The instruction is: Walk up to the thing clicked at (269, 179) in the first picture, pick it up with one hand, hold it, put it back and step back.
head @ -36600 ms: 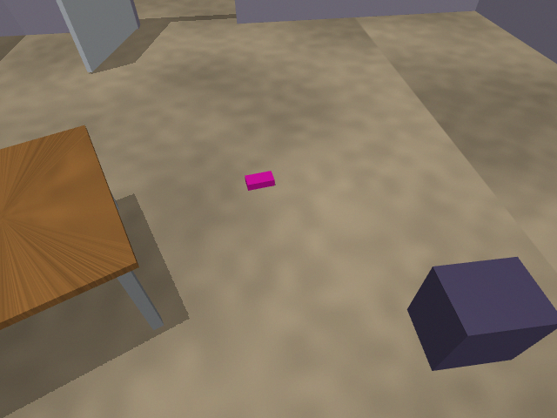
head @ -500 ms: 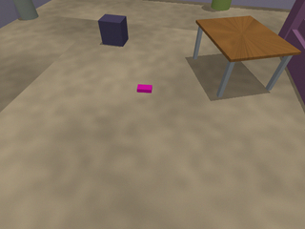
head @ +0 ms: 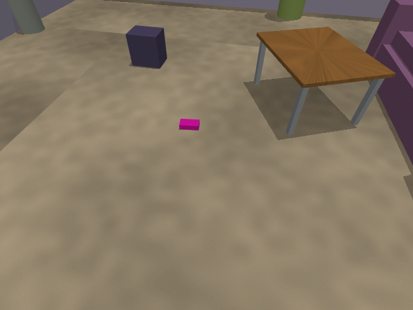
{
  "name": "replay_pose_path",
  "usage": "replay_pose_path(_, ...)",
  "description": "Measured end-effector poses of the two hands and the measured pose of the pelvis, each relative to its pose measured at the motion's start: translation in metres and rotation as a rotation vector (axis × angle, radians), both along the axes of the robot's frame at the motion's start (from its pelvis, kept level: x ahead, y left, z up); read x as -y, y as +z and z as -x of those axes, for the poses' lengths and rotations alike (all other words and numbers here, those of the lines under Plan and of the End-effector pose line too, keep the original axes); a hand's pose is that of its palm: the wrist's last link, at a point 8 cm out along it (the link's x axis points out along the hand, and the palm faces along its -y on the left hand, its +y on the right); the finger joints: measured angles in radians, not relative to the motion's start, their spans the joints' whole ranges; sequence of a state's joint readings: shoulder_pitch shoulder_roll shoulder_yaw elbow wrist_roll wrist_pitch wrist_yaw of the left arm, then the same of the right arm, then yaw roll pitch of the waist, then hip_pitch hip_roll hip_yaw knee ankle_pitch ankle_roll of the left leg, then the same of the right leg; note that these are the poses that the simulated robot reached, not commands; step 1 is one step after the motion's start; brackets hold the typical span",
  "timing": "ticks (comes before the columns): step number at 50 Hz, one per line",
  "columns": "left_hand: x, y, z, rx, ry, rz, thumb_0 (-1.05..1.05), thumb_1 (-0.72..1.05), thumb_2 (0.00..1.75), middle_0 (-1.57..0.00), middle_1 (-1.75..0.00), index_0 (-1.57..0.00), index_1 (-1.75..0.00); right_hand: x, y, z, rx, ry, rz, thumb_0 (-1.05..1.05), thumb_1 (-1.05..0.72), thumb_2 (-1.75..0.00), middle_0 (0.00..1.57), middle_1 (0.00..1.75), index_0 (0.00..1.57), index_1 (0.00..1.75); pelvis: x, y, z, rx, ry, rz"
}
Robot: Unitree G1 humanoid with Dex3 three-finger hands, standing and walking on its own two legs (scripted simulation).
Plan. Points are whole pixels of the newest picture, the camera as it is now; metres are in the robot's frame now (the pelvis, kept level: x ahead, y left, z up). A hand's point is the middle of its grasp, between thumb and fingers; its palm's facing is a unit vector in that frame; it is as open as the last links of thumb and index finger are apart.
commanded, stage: stand
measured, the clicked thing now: (189, 124) +1.51 +0.15 -0.76
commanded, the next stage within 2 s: none
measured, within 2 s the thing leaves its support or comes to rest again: neither
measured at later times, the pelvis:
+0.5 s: pelvis +0.00 +0.00 +0.00, yaw +0 degrees
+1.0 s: pelvis +0.01 -0.01 +0.00, yaw -1 degrees
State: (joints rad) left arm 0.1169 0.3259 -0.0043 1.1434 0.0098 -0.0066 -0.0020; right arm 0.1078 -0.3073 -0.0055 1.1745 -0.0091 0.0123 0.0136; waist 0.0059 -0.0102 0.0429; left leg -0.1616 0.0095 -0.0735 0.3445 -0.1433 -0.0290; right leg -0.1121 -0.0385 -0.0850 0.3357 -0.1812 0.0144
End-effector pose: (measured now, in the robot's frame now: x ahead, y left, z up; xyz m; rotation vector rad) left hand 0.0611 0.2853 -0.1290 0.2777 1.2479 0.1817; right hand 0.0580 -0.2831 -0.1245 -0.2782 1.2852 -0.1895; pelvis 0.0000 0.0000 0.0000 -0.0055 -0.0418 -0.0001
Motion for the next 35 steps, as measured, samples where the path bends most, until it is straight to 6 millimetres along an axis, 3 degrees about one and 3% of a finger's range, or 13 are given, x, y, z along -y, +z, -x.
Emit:
replay_pose_path(18,-0.008,0.005,0.003,-0.010,-0.001,-0.026,0.00,0.91,0.90,-0.20,-0.30,-0.20,-0.30,0.003,-0.001,-0.006,0.016,0.009,0.004,0.00,-0.90,-0.90,0.20,0.30,0.21,0.30,0.000,0.000,-0.001,-0.002,-0.006,-0.003)
replay_pose_path(35,-0.009,0.009,-0.013,0.007,-0.005,-0.038,0.00,0.91,0.90,-0.20,-0.30,-0.20,-0.30,0.016,0.004,-0.023,0.035,0.024,0.028,0.00,-0.91,-0.90,0.20,0.30,0.21,0.30,0.003,0.000,-0.010,-0.007,-0.010,-0.004)
